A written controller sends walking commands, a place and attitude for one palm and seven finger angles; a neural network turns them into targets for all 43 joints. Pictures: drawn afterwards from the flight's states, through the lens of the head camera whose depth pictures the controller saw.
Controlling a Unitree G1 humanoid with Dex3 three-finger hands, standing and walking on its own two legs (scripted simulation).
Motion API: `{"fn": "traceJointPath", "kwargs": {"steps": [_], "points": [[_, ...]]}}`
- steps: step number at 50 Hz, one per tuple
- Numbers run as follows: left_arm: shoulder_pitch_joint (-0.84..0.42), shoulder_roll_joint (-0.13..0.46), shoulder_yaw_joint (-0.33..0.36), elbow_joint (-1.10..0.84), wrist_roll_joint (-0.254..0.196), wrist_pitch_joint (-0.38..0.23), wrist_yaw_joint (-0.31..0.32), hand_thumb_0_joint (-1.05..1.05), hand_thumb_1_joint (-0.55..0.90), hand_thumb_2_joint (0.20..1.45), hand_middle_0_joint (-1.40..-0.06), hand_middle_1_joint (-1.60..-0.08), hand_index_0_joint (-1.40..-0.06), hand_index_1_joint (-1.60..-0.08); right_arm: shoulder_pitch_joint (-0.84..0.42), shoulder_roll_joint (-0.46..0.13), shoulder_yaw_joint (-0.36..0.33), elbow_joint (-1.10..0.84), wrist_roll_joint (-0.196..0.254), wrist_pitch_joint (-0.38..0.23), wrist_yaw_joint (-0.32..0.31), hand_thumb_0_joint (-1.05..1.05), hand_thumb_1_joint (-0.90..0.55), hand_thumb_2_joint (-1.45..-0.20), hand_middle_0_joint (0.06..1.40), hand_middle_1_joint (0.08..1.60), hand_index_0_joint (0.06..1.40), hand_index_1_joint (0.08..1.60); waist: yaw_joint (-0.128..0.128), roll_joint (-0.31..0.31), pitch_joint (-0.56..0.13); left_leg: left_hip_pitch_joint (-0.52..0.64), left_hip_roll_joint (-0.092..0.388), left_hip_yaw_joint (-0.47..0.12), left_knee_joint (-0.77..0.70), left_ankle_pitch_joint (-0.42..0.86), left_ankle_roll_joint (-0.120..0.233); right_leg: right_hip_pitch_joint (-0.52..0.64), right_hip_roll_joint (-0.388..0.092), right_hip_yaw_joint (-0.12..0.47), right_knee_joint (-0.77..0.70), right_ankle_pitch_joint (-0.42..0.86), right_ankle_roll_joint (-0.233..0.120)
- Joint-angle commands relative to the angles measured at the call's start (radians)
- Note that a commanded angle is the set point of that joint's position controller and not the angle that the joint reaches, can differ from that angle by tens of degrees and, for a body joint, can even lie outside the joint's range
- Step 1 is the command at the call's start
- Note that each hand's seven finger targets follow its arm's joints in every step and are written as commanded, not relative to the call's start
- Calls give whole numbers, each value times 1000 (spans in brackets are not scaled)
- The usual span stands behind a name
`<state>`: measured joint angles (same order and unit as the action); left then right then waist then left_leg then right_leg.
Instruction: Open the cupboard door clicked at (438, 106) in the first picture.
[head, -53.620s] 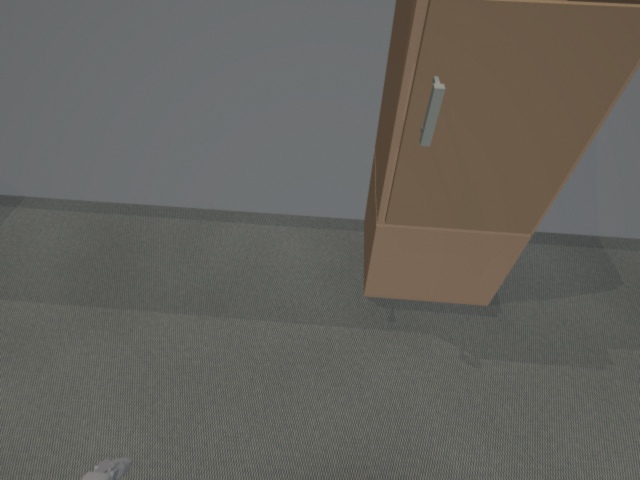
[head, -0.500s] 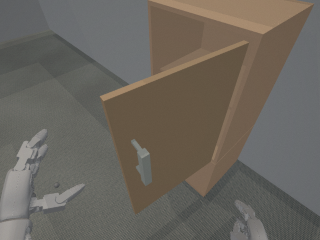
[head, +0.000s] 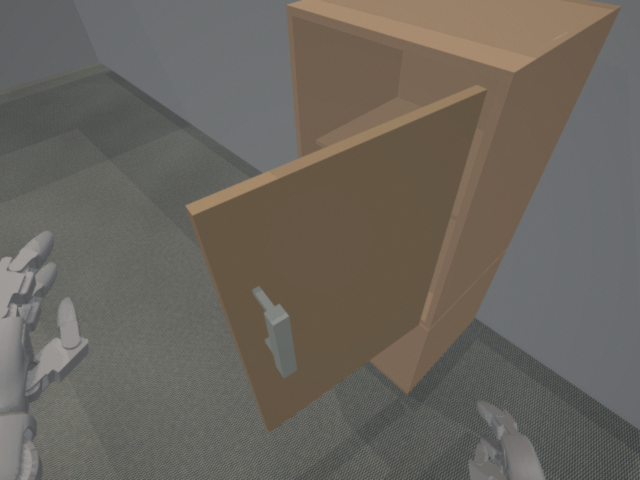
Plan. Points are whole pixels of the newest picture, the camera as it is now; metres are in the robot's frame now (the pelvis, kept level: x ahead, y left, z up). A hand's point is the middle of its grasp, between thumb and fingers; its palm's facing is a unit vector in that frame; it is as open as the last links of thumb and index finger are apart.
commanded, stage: draw the hand back to the body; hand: left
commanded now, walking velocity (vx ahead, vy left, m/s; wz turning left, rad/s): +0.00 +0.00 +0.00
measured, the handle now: (273, 332) +0.29 +0.11 +0.03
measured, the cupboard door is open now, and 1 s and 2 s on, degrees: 82 82 82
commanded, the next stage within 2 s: step back with the hand held close in 0.18 s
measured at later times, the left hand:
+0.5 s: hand (82, 348) +0.18 +0.26 +0.15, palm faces +0.40 -0.79 -0.46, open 7.4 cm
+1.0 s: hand out of the picture +0.09 +0.28 +0.14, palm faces +0.47 -0.75 -0.47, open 7.4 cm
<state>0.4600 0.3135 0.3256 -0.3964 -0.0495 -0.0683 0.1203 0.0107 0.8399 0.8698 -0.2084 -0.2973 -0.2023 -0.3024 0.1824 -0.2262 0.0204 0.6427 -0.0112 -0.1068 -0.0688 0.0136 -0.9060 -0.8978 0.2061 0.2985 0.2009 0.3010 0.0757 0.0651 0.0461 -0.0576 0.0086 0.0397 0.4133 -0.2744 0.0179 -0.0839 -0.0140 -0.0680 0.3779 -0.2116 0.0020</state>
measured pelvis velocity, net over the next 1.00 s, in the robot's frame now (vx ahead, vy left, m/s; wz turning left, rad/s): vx -0.11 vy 0.02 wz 0.01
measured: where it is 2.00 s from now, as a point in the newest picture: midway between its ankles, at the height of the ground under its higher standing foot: outside the picture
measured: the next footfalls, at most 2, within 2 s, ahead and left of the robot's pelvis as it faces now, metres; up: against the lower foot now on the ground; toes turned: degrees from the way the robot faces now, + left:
right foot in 1.40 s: -0.28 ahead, -0.10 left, +0.00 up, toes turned -4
left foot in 1.58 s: -0.12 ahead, +0.08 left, +0.00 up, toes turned -2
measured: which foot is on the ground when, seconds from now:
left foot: down 0.00-1.00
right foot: down 0.00-1.00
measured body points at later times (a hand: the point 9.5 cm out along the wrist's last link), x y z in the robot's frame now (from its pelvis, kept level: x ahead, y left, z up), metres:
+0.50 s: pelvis -0.03 +0.00 +0.00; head -0.01 -0.01 +0.45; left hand +0.16 +0.30 +0.17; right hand +0.16 -0.24 -0.08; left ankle -0.03 +0.10 -0.74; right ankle +0.00 -0.12 -0.74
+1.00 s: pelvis -0.11 +0.02 -0.03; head -0.09 +0.03 +0.42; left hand +0.06 +0.32 +0.17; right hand +0.06 -0.22 -0.10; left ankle -0.03 +0.10 -0.74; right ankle +0.00 -0.12 -0.74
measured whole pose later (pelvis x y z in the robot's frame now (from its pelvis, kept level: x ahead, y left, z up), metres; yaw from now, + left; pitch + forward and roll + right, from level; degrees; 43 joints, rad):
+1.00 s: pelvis -0.11 +0.02 -0.03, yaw +1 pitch -2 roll -1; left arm 0.51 0.37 0.43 -0.52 0.01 -0.20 0.16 0.01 0.89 0.89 -0.21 -0.30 -0.21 -0.30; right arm 0.21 -0.21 0.00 0.57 0.00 -0.07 -0.08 0.01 -0.91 -0.90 0.21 0.30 0.20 0.30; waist 0.02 0.00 0.08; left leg -0.43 -0.01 0.05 0.72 -0.37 0.05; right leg -0.42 -0.03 -0.03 0.59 -0.14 0.01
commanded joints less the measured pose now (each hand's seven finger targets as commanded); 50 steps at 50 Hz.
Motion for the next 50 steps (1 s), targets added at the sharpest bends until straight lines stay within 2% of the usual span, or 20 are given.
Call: {"fn": "traceJointPath", "kwargs": {"steps": [1, 6, 10, 14, 15, 16, 17, 18, 21, 24, 26, 30, 35, 39, 41, 43, 46, 48, 49, 50], "points": [[-77, 207, 124, -227, 2, -71, 15, 0, 900, 900, -200, -300, -200, -300, -125, -102, -39, -163, 2, -58, -14, 0, -900, -900, 200, 300, 200, 300, 4, -4, -112, -32, 16, -28, -64, 292, -3, 66, 3, 34, -33, 193, -23], [-85, 207, 123, -226, 2, -74, 17, 0, 900, 900, -200, -300, -200, -300, -128, -94, -36, -157, 2, -65, -18, 0, -900, -900, 200, 300, 200, 300, 1, 19, -88, -30, 11, -21, -64, 254, -1, 49, 3, 40, -52, 173, -23], [-67, 189, 110, -185, -2, -71, 12, 0, 900, 900, -200, -300, -200, -300, -129, -95, -38, -151, 3, -65, -18, 0, -900, -900, 200, 300, 200, 300, -1, -18, -62, -35, 13, -18, -66, 248, 3, 42, 3, 44, -63, 174, -20], [-79, 188, 106, -170, -2, -72, 9, 0, 900, 900, -200, -300, -200, -300, -132, -98, -40, -145, 2, -63, -17, 0, -900, -900, 200, 300, 200, 300, -1, -9, -59, -32, 11, -17, -68, 230, 5, 38, 2, 46, -74, 152, -20], [-183, 227, 125, -245, -3, -82, 14, 0, 900, 900, -200, -300, -200, -300, -142, -100, -39, -151, 4, -66, -18, 0, -900, -900, 200, 300, 200, 300, -6, 0, -91, -19, 9, -19, -67, 218, 7, 43, -1, 51, -74, 144, -18], [-232, 335, 239, -251, -1, -120, 20, 0, 900, 900, -200, -300, -200, -300, -115, -113, -33, -187, 17, -47, -20, 0, -900, -900, 200, 300, 200, 300, -55, -45, 13, -97, 26, -36, -32, 143, 19, -92, -45, 141, -130, 182, -17], [-119, 259, 186, -173, 3, -123, 9, 0, 900, 900, -200, -300, -200, -300, -110, -98, -37, -169, 9, -29, -21, 0, -900, -900, 200, 300, 200, 300, -57, -108, -17, -86, 24, -43, -7, 132, 19, -95, -68, 135, -132, 177, -18], [-69, 247, 171, -161, 6, -116, 5, 0, 900, 900, -200, -300, -200, -300, -119, -101, -41, -178, 8, -18, -18, 0, -900, -900, 200, 300, 200, 300, -56, -129, -21, -77, 21, -36, 7, 147, 19, -111, -76, 143, -134, 201, -20], [-11, 228, 156, -204, 9, -130, 4, 0, 900, 900, -200, -300, -200, -300, -117, -112, -46, -194, 3, 2, -20, 0, -900, -900, 200, 300, 200, 300, -59, -17, -103, -88, 35, -30, 0, 230, 10, -70, -82, 117, -67, 283, -20], [60, 241, 176, -250, 8, -134, 12, 0, 900, 900, -200, -300, -200, -300, -113, -117, -56, -211, 4, 17, -22, 0, -900, -900, 200, 300, 200, 300, -55, 21, -190, -99, 55, -42, -2, 344, 7, -14, -73, 89, 2, 358, -15], [92, 259, 198, -277, 5, -133, 17, 0, 900, 900, -200, -300, -200, -300, -109, -114, -64, -231, 11, 29, -20, 0, -900, -900, 200, 300, 200, 300, -56, -35, -228, -113, 65, -39, 13, 362, 6, -7, -71, 96, 30, 391, -9], [121, 291, 240, -318, 4, -141, 29, 0, 900, 900, -200, -300, -200, -300, -108, -109, -70, -248, 14, 39, -25, 0, -900, -900, 200, 300, 200, 300, -56, -36, -228, -183, 69, -63, 14, 329, 5, -9, -72, 102, 71, 383, -14], [118, 282, 245, -321, 13, -156, 38, 0, 900, 900, -200, -300, -200, -300, -104, -116, -73, -254, 16, 28, -30, 0, -900, -900, 200, 300, 200, 300, -54, 15, -165, -324, 107, -101, -57, 156, 31, -16, -37, 92, 136, 220, 3], [86, 257, 237, -299, 35, -169, 43, 0, 900, 900, -200, -300, -200, -300, -98, -132, -76, -257, 14, 9, -32, 0, -900, -900, 200, 300, 200, 300, -55, 63, -106, -550, 145, -144, -136, -181, 71, 67, -12, 88, 237, 116, 11], [47, 244, 226, -300, 49, -178, 45, 0, 900, 900, -200, -300, -200, -300, -83, -138, -77, -259, 14, -2, -31, 0, -900, -900, 200, 300, 200, 300, -64, 64, -66, -653, 158, -157, -144, -344, 88, 80, -10, 99, 267, 50, 14], [14, 242, 226, -298, 62, -185, 48, 0, 900, 900, -200, -300, -200, -300, -71, -138, -80, -256, 12, -10, -30, 0, -900, -900, 200, 300, 200, 300, -68, 20, -55, -690, 147, -153, -106, -409, 92, 66, -19, 122, 253, -9, 10], [-7, 266, 237, -312, 64, -198, 50, 0, 900, 900, -200, -300, -200, -300, -51, -132, -82, -249, 8, -20, -27, 0, -900, -900, 200, 300, 200, 300, -77, -92, -50, -577, 73, -117, 61, -403, 67, -125, -81, 245, 85, -206, -25], [-15, 273, 224, -340, 49, -202, 56, 0, 900, 900, -200, -300, -200, -300, -31, -113, -74, -222, 8, -22, -19, 0, -900, -900, 200, 300, 200, 300, -82, -193, -74, -328, 3, -61, 305, -265, 18, -391, -187, 323, -78, -361, -83], [-26, 282, 223, -355, 42, -203, 62, 0, 900, 900, -200, -300, -200, -300, -31, -106, -70, -202, 5, -20, -17, 0, -900, -900, 200, 300, 200, 300, -86, -218, -93, -212, -12, -44, 392, -202, 3, -492, -226, 322, -112, -366, -104], [-26, 275, 211, -358, 37, -203, 66, 0, 900, 900, -200, -300, -200, -300, -31, -95, -59, -191, 4, -18, -15, 0, -900, -900, 200, 300, 200, 300, -91, -229, -109, -164, -7, -42, 384, -175, 1, -510, -235, 274, -101, -338, -100]]}}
